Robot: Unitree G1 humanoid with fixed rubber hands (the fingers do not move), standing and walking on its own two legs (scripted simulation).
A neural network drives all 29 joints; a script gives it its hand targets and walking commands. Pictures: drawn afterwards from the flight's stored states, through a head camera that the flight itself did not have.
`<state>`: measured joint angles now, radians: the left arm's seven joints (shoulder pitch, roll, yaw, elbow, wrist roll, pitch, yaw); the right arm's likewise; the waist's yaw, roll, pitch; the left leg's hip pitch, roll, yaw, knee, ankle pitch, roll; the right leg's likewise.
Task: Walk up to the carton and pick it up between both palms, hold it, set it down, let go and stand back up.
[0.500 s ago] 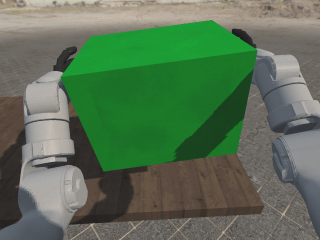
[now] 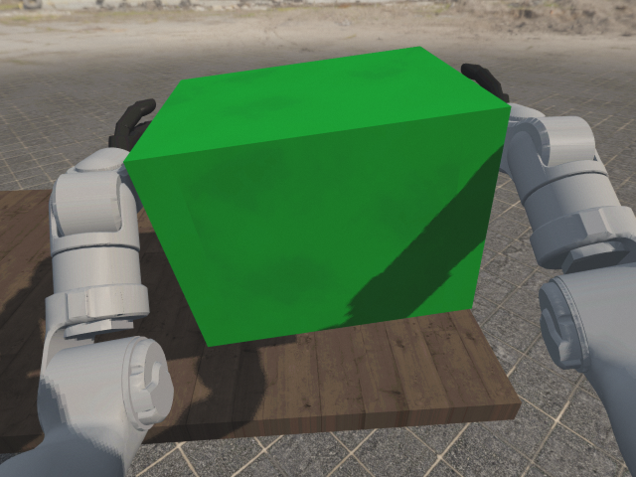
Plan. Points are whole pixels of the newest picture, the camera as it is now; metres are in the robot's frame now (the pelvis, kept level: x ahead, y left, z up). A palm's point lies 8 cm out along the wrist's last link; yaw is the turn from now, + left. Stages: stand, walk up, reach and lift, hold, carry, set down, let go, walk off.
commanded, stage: hold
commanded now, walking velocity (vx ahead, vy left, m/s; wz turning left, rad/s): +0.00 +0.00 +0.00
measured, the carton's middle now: (319, 188) +0.37 -0.02 +0.27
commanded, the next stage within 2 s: none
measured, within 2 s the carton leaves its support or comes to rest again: neither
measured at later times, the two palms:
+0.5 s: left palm (123, 166) +0.37 +0.19 +0.31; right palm (482, 122) +0.37 -0.20 +0.34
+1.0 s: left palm (126, 161) +0.38 +0.19 +0.31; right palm (480, 123) +0.37 -0.20 +0.34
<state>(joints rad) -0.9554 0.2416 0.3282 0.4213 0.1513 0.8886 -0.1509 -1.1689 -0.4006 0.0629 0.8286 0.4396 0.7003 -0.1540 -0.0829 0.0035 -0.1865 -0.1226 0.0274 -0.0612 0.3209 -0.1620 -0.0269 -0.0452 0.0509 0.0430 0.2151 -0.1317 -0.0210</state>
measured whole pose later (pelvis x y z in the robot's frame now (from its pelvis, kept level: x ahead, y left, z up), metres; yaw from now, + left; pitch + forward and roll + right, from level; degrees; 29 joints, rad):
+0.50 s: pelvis +0.01 +0.00 +0.00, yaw +0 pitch -3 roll -1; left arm -0.93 0.24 0.34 0.37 0.15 0.90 -0.15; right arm -1.15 -0.40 0.09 0.79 0.46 0.70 -0.17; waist -0.08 0.00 -0.19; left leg -0.10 0.03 -0.07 0.32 -0.17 -0.03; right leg -0.02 0.05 0.04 0.21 -0.14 -0.02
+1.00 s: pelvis +0.00 +0.00 +0.00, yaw +0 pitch -1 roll -1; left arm -0.99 0.25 0.35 0.47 0.15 0.87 -0.15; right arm -1.18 -0.40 0.07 0.85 0.44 0.69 -0.16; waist -0.07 0.00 -0.20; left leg -0.13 0.03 -0.07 0.31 -0.16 -0.03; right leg -0.05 0.06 0.04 0.21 -0.13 -0.02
